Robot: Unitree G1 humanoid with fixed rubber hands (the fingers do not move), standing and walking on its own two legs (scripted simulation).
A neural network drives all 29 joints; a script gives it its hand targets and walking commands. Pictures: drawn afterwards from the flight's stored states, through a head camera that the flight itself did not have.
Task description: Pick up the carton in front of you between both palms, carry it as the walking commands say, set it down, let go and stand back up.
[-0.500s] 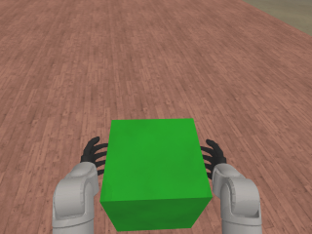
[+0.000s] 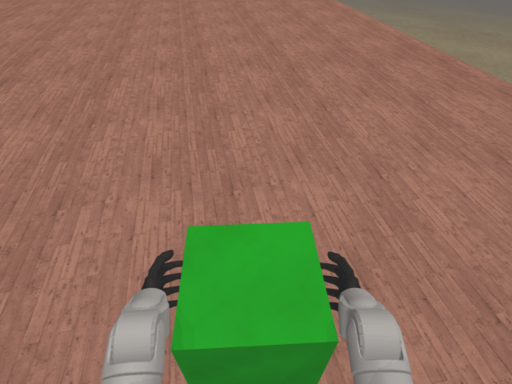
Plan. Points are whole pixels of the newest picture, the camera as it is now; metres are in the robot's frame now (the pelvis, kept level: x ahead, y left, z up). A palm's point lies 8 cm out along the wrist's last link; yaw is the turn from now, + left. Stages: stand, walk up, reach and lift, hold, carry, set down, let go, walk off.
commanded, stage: carry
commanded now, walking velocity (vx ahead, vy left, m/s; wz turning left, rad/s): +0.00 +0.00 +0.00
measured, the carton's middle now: (252, 313) +0.28 +0.00 -0.04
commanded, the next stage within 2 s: hold in 0.92 s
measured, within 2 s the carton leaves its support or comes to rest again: neither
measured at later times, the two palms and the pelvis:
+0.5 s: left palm (160, 306) +0.26 +0.14 +0.04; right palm (353, 307) +0.25 -0.16 +0.04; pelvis -0.03 -0.01 +0.00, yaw +0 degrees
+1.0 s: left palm (165, 311) +0.25 +0.13 +0.04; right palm (361, 312) +0.24 -0.16 +0.04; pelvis -0.04 -0.01 +0.01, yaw -4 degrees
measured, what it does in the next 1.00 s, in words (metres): stands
